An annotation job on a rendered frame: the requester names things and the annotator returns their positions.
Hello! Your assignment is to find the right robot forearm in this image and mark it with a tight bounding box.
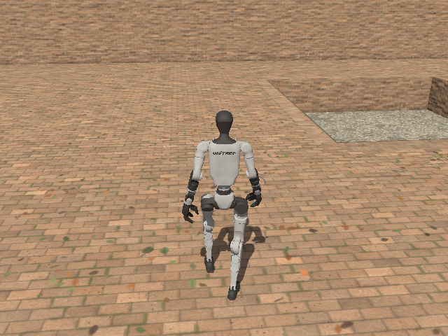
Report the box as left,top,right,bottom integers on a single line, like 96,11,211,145
249,168,261,195

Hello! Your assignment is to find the robot right foot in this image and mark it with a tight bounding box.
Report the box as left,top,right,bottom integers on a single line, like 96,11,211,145
227,281,240,300

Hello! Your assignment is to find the left robot upper arm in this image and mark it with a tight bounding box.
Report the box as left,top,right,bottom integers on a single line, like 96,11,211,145
192,141,210,181

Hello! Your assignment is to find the right robot hand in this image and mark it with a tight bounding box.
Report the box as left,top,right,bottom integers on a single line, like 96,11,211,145
246,192,262,207

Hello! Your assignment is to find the right robot upper arm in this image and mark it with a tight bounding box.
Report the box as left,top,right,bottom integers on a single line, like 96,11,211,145
239,141,257,179

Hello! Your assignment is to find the humanoid robot head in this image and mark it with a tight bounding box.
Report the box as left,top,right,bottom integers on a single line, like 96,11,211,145
212,111,236,144

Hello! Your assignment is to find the left robot forearm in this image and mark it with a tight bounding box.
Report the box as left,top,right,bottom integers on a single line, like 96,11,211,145
184,170,199,205

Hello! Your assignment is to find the left robot hand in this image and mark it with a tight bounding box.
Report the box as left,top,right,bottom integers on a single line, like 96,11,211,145
182,203,199,223

